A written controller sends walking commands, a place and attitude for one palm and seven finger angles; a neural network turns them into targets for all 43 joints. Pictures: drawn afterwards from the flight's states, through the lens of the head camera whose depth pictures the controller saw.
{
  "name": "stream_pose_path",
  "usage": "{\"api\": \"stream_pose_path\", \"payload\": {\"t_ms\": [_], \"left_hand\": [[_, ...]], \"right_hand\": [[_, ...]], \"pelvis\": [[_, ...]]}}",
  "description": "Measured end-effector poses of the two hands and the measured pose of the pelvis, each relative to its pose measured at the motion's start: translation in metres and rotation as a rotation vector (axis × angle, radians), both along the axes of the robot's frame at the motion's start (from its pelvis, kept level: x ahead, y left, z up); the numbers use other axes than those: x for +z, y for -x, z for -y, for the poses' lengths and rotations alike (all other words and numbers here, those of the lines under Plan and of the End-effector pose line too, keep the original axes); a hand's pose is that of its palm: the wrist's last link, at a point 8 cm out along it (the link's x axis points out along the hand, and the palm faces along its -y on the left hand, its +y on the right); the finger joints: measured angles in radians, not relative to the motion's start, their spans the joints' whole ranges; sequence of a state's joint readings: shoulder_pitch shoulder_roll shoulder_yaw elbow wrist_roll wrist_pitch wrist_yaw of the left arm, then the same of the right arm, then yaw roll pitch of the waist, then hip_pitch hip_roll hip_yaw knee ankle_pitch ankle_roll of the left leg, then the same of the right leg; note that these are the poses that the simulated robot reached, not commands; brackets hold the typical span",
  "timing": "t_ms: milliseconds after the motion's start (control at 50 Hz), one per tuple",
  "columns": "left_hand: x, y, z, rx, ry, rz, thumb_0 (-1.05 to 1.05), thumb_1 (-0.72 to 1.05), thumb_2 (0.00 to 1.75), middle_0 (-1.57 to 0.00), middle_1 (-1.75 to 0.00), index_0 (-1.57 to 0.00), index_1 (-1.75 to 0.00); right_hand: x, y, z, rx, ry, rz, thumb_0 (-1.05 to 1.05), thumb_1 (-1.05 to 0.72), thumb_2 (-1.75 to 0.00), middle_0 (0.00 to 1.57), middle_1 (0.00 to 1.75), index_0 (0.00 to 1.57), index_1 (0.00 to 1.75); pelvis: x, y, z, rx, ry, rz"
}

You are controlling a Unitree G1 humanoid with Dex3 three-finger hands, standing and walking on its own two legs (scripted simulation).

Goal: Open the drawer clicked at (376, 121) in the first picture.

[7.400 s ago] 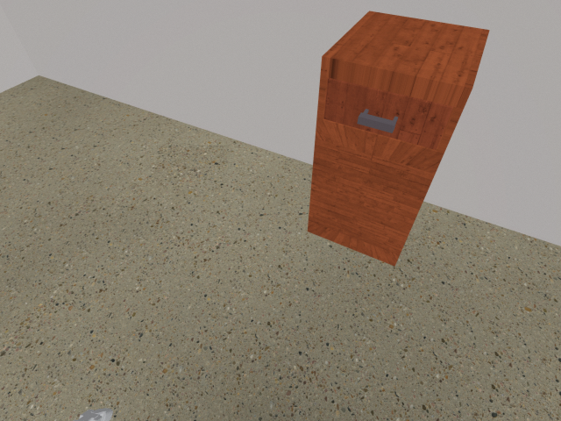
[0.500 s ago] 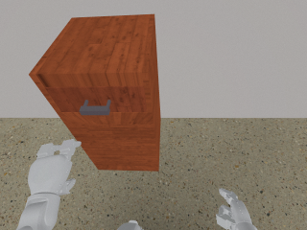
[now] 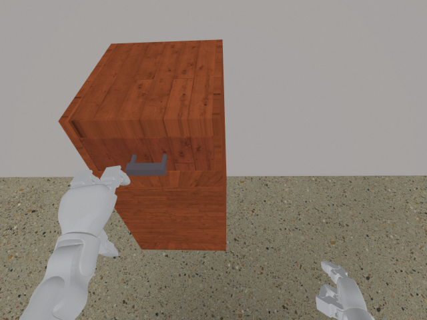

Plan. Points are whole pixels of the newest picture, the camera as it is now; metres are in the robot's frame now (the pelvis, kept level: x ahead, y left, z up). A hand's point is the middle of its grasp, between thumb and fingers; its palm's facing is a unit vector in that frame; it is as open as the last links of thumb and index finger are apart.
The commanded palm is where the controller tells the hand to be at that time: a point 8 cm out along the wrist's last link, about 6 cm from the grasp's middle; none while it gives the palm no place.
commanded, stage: raise the hand with hooked fingers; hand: left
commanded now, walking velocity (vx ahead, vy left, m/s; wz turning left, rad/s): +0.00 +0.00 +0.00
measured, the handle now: (147, 163) +0.51 +0.25 -0.07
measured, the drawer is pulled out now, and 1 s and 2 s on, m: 0.00 0.00 0.00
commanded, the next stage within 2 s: move the hooked fingers above the handle in 0.64 s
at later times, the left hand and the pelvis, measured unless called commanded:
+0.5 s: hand (102, 200) +0.29 +0.24 +0.09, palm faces +0.03 -0.10 -0.99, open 13.8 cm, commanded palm +0.27 +0.24 +0.15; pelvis -0.01 +0.00 +0.01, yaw +1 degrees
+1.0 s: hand (119, 193) +0.32 +0.22 +0.08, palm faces +0.02 -0.08 -1.00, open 13.8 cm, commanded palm +0.30 +0.23 +0.13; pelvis +0.00 -0.02 +0.01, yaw +1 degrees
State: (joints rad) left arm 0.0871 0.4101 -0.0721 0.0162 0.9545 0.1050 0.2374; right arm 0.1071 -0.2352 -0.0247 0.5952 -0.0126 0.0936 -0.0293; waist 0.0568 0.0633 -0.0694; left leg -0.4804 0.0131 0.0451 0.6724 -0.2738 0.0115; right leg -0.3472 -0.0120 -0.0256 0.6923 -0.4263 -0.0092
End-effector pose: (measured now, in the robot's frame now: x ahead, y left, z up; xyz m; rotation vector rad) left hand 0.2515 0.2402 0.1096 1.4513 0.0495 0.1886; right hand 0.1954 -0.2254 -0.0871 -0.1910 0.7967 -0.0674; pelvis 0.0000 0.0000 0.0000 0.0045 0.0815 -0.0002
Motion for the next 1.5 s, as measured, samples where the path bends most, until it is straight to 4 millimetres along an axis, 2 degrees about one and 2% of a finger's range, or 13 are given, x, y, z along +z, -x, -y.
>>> {"api": "stream_pose_path", "payload": {"t_ms": [80, 180, 260, 360, 480, 580, 680, 820, 940, 1060, 1260, 1380, 1500], "left_hand": [[0.012, -0.007, -0.004, 0.000, -0.006, -0.003, 0.00, -0.43, 0.32, -0.31, -1.16, -0.32, -1.16], [0.023, -0.015, -0.010, 0.003, -0.011, -0.027, 0.00, -0.47, 0.31, -0.32, -1.18, -0.32, -1.18], [0.032, -0.020, -0.011, -0.020, -0.022, -0.034, 0.00, -0.48, 0.30, -0.32, -1.19, -0.32, -1.19], [0.039, -0.025, -0.010, -0.039, -0.019, -0.040, 0.00, -0.48, 0.30, -0.32, -1.20, -0.32, -1.20], [0.031, -0.020, -0.004, -0.067, -0.010, -0.066, 0.00, -0.49, 0.30, -0.32, -1.20, -0.32, -1.20], [0.030, -0.017, 0.002, -0.085, -0.016, -0.040, 0.00, -0.49, 0.30, -0.32, -1.20, -0.32, -1.20], [0.034, -0.019, 0.004, -0.059, -0.021, -0.014, 0.00, -0.49, 0.30, -0.32, -1.20, -0.32, -1.20], [0.031, -0.023, 0.010, -0.046, -0.019, -0.047, 0.00, -0.49, 0.30, -0.32, -1.20, -0.32, -1.20], [0.021, -0.037, 0.016, -0.064, -0.028, -0.080, 0.00, -0.49, 0.30, -0.32, -1.20, -0.32, -1.20], [0.017, -0.053, 0.017, -0.069, -0.033, -0.066, 0.00, -0.49, 0.30, -0.32, -1.20, -0.32, -1.20], [0.000, -0.073, -0.002, -0.033, -0.039, -0.127, 0.00, -0.49, 0.30, -0.32, -1.20, -0.32, -1.20], [-0.007, -0.088, -0.003, -0.073, -0.037, -0.117, 0.00, -0.49, 0.30, -0.32, -1.20, -0.32, -1.20], [-0.016, -0.107, 0.000, -0.079, -0.047, -0.103, 0.00, -0.49, 0.30, -0.32, -1.20, -0.32, -1.20]], "right_hand": [[0.007, -0.008, -0.018, 0.035, -0.026, 0.022, 0.01, -0.91, -0.90, 0.20, 0.30, 0.20, 0.30], [0.009, -0.007, -0.029, 0.063, -0.038, 0.009, 0.01, -0.91, -0.90, 0.21, 0.30, 0.20, 0.30], [0.006, 0.001, -0.028, 0.064, -0.033, -0.019, 0.01, -0.91, -0.90, 0.21, 0.30, 0.20, 0.30], [0.000, 0.017, -0.018, 0.041, -0.030, -0.064, 0.01, -0.91, -0.90, 0.21, 0.30, 0.20, 0.30], [-0.006, 0.035, 0.000, 0.007, -0.011, -0.112, 0.01, -0.91, -0.90, 0.21, 0.30, 0.20, 0.30], [-0.010, 0.042, 0.013, -0.012, 0.004, -0.133, 0.01, -0.91, -0.90, 0.20, 0.30, 0.20, 0.30], [-0.010, 0.040, 0.018, -0.023, -0.004, -0.127, 0.01, -0.91, -0.90, 0.20, 0.30, 0.20, 0.30], [-0.005, 0.028, 0.018, -0.017, -0.017, -0.083, 0.01, -0.91, -0.90, 0.20, 0.30, 0.20, 0.30], [-0.005, 0.021, 0.019, -0.007, -0.009, -0.072, 0.01, -0.91, -0.90, 0.20, 0.30, 0.20, 0.30], [-0.010, 0.025, 0.025, -0.027, -0.006, -0.098, 0.01, -0.91, -0.90, 0.20, 0.30, 0.20, 0.30], [-0.023, 0.049, 0.042, -0.088, 0.030, -0.197, 0.00, -0.91, -0.90, 0.21, 0.30, 0.20, 0.30], [-0.030, 0.066, 0.049, -0.125, 0.053, -0.256, 0.00, -0.91, -0.90, 0.20, 0.30, 0.20, 0.30], [-0.037, 0.082, 0.047, -0.157, 0.050, -0.298, 0.00, -0.91, -0.90, 0.20, 0.30, 0.20, 0.30]], "pelvis": [[0.004, 0.002, -0.003, 0.005, 0.002, 0.019], [0.008, 0.004, -0.004, 0.013, 0.004, 0.035], [0.010, 0.006, -0.004, 0.018, 0.006, 0.044], [0.012, 0.007, -0.003, 0.015, 0.005, 0.045], [0.012, 0.007, -0.001, 0.010, 0.002, 0.040], [0.012, 0.008, 0.003, 0.012, 0.001, 0.038], [0.011, 0.008, 0.008, 0.012, -0.001, 0.037], [0.011, 0.007, 0.013, 0.012, -0.006, 0.038], [0.009, 0.006, 0.018, 0.018, -0.007, 0.026], [0.007, 0.002, 0.021, 0.015, -0.007, 0.002], [0.003, -0.005, 0.020, 0.011, -0.005, -0.038], [-0.001, -0.008, 0.016, 0.011, 0.000, -0.068], [-0.005, -0.008, 0.011, 0.005, 0.004, -0.097]]}}
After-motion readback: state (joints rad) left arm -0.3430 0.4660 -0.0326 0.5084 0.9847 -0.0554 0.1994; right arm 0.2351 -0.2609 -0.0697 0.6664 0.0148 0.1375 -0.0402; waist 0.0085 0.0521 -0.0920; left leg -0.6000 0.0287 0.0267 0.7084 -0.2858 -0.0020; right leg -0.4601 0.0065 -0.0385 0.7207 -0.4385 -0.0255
